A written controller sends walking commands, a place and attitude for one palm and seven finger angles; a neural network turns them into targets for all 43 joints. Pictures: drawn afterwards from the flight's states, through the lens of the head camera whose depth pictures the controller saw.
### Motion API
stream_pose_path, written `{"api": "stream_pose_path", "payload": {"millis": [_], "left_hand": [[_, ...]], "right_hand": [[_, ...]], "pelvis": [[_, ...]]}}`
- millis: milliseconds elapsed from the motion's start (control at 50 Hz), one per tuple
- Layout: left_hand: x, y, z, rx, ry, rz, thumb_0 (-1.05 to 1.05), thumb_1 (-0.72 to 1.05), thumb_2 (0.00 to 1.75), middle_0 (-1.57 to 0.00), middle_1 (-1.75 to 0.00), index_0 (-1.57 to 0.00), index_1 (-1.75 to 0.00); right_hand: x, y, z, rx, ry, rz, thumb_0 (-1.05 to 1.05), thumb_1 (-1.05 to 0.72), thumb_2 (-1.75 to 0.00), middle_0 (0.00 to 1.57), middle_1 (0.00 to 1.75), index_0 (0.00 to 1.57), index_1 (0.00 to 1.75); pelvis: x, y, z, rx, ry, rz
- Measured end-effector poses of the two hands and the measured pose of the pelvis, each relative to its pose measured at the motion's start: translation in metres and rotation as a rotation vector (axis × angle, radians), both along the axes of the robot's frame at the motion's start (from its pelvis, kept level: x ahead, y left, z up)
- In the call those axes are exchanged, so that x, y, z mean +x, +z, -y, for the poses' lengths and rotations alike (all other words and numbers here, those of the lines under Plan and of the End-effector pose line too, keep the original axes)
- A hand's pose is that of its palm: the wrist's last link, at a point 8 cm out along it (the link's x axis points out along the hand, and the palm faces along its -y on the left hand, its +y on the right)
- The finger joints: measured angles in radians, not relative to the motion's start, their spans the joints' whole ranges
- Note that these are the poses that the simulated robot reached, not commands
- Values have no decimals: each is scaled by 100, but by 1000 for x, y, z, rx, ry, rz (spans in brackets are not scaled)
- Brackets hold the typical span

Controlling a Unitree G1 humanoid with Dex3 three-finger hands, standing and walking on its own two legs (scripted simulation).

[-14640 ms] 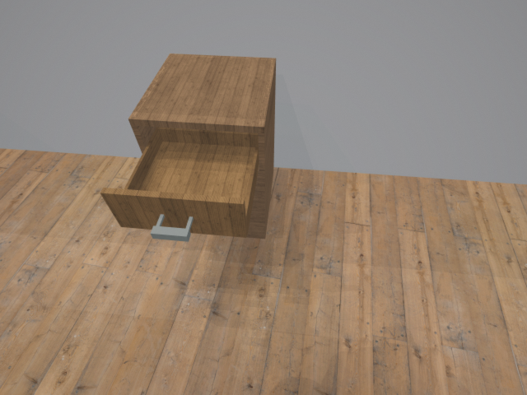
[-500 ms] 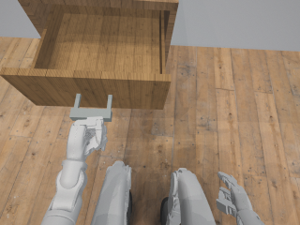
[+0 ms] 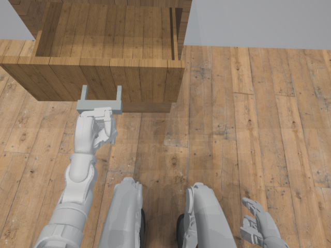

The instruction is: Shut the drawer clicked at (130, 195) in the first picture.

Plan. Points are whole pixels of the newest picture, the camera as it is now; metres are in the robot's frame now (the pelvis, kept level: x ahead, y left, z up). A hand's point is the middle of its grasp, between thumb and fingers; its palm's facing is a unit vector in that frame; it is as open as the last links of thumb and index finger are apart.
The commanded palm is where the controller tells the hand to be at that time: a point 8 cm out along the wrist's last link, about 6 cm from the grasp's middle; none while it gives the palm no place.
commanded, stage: push the drawer shut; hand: left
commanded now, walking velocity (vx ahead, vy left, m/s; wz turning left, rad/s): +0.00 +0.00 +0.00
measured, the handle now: (101, 98) +0.46 +0.18 -0.01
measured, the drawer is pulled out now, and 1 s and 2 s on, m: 0.18 0.05 0.00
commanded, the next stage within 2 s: pull the fist back off the drawer in 1.70 s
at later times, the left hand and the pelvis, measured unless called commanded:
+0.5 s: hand (117, 103) +0.45 +0.14 -0.01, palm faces +0.03 -1.00 -0.05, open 2.9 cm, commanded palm +0.44 +0.17 +0.00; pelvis +0.00 +0.00 +0.00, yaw -1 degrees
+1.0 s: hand (119, 83) +0.50 +0.14 -0.01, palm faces +0.05 -1.00 -0.05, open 3.0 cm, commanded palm +0.50 +0.17 +0.00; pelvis +0.00 +0.00 -0.01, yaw -2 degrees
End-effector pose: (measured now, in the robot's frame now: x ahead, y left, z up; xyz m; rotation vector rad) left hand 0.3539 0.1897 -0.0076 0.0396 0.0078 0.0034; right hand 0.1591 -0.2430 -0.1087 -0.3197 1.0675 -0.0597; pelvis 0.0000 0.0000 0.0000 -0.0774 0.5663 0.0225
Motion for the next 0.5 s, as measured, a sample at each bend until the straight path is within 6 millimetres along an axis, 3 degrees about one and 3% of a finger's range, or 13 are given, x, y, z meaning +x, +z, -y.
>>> {"api": "stream_pose_path", "payload": {"millis": [220,500], "left_hand": [[30,-1,0,8,12,11,-3,84,94,-140,-160,-140,-160],[72,-2,-2,9,25,7,-4,84,94,-140,-160,-140,-160]], "right_hand": [[-13,-6,4,-12,-18,-43,1,-91,-90,20,30,20,30],[-47,-8,17,-41,-78,-143,1,-91,-90,20,30,20,30]], "pelvis": [[-2,-4,1,-1,-1,-9],[0,-4,3,-1,-11,-31]]}}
